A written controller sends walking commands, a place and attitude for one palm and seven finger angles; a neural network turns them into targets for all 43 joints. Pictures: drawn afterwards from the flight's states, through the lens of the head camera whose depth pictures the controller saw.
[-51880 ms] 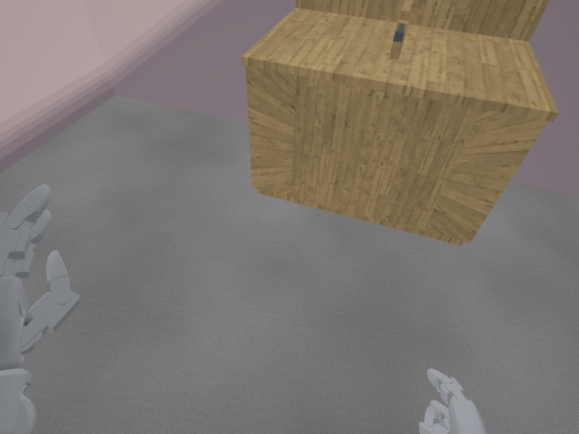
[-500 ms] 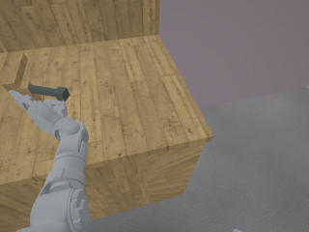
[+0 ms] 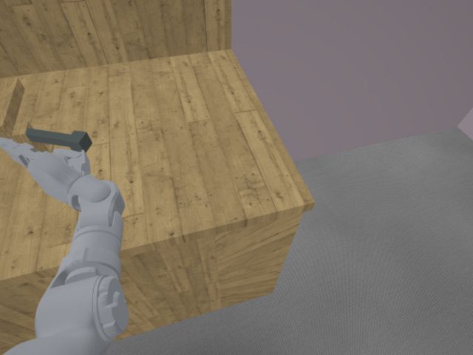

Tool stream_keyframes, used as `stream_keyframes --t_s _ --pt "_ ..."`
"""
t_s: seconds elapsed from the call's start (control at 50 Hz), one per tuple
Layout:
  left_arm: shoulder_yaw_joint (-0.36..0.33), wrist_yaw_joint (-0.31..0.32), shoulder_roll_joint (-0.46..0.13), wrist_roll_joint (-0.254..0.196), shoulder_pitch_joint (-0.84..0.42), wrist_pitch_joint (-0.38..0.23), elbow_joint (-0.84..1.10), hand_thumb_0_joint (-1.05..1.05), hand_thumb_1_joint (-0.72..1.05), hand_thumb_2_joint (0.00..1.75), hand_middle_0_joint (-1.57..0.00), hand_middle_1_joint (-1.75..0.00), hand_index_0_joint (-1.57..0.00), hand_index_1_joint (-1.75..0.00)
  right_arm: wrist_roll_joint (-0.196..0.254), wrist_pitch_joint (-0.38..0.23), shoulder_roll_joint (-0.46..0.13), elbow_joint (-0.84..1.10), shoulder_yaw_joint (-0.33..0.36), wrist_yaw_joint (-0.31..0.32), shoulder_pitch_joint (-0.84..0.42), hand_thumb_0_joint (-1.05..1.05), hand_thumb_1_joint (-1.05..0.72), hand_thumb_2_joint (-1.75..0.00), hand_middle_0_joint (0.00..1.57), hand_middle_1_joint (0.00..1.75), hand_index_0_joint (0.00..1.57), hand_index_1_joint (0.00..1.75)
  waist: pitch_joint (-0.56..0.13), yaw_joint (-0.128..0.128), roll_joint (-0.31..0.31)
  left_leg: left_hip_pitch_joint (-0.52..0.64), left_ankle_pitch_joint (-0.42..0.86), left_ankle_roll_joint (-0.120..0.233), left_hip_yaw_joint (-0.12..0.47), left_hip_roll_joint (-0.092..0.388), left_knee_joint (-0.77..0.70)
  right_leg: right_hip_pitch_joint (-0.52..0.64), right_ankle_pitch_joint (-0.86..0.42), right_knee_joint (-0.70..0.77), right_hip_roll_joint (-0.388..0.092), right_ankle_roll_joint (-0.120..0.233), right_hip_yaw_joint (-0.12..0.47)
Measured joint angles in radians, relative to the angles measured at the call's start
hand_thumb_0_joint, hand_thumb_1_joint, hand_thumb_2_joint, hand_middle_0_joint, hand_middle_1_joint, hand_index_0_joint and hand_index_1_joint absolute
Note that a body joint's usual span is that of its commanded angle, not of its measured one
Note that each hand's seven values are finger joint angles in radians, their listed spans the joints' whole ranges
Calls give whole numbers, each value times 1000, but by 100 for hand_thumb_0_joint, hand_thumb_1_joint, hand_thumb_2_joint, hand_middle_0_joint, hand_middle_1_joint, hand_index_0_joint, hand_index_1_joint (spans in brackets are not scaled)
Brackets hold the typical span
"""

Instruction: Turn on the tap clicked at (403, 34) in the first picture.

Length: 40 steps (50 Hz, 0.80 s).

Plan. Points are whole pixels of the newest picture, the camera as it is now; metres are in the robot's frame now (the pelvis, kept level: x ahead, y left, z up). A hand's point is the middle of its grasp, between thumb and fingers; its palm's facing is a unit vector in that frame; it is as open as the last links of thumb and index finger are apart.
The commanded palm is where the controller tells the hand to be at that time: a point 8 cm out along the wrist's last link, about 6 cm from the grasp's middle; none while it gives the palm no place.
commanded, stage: push the lever round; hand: left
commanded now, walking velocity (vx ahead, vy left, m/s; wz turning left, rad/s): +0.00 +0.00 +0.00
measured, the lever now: (79, 142) +0.46 +0.29 +0.10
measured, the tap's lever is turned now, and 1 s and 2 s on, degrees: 64 64 64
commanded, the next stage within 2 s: none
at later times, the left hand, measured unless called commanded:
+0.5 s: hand (83, 155) +0.43 +0.27 +0.10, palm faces +0.87 -0.48 -0.05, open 8.6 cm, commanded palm +0.42 +0.28 +0.09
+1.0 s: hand (83, 155) +0.43 +0.27 +0.10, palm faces +0.88 -0.48 -0.05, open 8.6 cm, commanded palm +0.43 +0.28 +0.09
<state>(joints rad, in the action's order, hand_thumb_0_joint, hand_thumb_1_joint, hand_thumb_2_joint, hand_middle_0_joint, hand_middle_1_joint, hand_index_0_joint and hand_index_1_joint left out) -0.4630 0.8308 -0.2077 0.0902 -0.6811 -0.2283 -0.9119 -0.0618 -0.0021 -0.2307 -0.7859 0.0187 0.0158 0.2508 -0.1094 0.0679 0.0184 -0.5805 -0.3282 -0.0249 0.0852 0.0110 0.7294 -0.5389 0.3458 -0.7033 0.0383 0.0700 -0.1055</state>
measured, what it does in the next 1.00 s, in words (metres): stands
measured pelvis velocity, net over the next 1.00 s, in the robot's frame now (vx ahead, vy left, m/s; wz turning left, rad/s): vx -0.01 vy -0.01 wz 0.00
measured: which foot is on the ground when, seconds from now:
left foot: down 0.00-1.00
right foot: down 0.00-1.00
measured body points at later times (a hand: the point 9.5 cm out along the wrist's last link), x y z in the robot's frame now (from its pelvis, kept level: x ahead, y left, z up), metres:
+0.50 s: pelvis -0.01 +0.00 +0.00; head +0.03 +0.00 +0.45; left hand +0.38 +0.29 +0.10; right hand +0.06 -0.26 -0.13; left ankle +0.02 +0.14 -0.71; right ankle +0.00 -0.07 -0.71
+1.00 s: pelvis -0.01 -0.01 +0.00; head +0.04 -0.01 +0.44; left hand +0.38 +0.29 +0.10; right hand +0.05 -0.27 -0.13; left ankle +0.02 +0.14 -0.71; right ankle +0.00 -0.07 -0.71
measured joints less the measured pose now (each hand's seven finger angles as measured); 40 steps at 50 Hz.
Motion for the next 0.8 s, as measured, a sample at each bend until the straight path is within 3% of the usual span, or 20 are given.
stream_keyframes --t_s 0.8 --pt "-8 11 -67 -16 -60 -37 -93 2 90 90 -15 -15 0 0 11 -12 -10 -8 -21 14 17 0 -91 -90 20 30 21 30 7 26 -2 -48 11 11 5 9 17 -48 -17 -14 10 10 -5"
